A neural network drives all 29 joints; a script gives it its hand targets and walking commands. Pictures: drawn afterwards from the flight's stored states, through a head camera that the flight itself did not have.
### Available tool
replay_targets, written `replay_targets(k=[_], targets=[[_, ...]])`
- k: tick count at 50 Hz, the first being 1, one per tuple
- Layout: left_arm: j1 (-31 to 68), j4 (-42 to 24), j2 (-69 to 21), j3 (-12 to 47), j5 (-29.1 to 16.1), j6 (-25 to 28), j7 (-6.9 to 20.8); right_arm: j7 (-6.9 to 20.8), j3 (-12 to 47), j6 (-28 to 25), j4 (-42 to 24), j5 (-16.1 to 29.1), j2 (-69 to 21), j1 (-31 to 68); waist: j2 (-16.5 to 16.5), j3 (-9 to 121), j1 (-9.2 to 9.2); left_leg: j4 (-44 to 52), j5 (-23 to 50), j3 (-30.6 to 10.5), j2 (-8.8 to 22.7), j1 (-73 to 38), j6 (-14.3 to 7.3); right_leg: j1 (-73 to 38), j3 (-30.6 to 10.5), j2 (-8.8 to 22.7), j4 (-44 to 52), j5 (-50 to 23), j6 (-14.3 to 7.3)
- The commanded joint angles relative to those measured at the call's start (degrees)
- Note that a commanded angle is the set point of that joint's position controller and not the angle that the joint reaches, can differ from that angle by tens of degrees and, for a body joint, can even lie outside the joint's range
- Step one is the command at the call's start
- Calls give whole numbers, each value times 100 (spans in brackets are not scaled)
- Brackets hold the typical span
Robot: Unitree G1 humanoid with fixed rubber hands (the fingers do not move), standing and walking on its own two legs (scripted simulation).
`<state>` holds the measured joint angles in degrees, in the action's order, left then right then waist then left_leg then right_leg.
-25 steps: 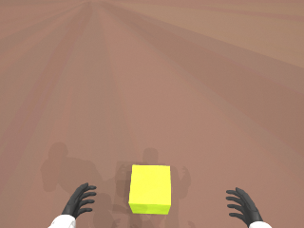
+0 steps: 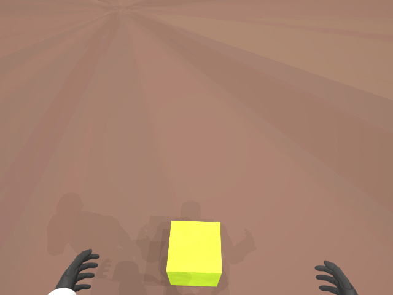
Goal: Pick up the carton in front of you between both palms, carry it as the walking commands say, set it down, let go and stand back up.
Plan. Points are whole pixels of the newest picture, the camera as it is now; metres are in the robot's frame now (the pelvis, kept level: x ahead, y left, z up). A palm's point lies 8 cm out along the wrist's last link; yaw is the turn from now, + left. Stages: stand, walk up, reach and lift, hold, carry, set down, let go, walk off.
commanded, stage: stand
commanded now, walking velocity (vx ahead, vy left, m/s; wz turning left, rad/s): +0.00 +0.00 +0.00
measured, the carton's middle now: (194, 254) +0.38 +0.03 -0.65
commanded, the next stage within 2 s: none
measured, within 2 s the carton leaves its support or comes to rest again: neither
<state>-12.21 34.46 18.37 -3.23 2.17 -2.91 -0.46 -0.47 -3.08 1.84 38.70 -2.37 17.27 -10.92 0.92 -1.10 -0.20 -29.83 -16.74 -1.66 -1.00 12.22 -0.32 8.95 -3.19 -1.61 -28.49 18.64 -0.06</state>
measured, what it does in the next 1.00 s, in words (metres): stands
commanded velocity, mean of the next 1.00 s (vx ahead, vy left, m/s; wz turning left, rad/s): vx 0.00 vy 0.00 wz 0.00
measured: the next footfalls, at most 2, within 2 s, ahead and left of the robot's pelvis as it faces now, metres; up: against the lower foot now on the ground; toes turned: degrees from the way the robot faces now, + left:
none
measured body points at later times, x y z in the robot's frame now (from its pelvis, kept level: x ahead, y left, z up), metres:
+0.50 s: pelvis +0.01 +0.01 +0.00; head +0.01 +0.02 +0.45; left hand +0.14 +0.30 -0.10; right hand +0.14 -0.29 -0.10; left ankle -0.01 +0.11 -0.74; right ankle -0.04 -0.12 -0.74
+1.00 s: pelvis -0.01 +0.01 +0.01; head -0.01 +0.01 +0.46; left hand +0.09 +0.31 -0.11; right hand +0.10 -0.30 -0.10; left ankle -0.01 +0.11 -0.74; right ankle -0.04 -0.12 -0.74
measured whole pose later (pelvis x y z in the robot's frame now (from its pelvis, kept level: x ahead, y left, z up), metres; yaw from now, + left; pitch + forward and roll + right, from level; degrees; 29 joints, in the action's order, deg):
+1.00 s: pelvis -0.01 +0.01 +0.01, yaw +0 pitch -2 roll +0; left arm -9.8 53.7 21.4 -0.7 1.4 0.4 -1.1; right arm -0.9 -1.1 -0.7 56.2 -1.4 21.2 -7.8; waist 0.7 -0.9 0.2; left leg -22.2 -12.0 -1.4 -1.5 7.9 -1.0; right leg 4.7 -3.6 -0.7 -20.9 14.0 0.5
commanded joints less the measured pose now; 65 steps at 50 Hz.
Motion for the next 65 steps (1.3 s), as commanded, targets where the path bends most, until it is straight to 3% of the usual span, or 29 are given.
replay_targets(k=[1,17,43,65], targets=[[228,-204,691,-146,3,209,-37,-41,-168,-181,-215,-1,786,308,-143,423,15,377,1531,-332,462,-303,-2,174,-279,423,410,-1422,59],[247,674,969,-32,-30,319,-128,-119,-73,-265,518,42,1106,351,-130,435,36,520,2243,-453,574,-565,-70,-42,-324,558,501,-1950,0],[396,1516,1169,60,-75,384,-90,-75,1,-310,1346,88,1308,517,-92,122,40,1043,1377,-595,645,-566,-112,-103,-483,680,1030,-1351,-69],[498,1929,1293,92,-109,401,-65,-46,51,-314,1745,136,1416,594,-93,81,47,1215,1313,-650,693,-605,-141,-179,-506,727,1209,-1276,-95]])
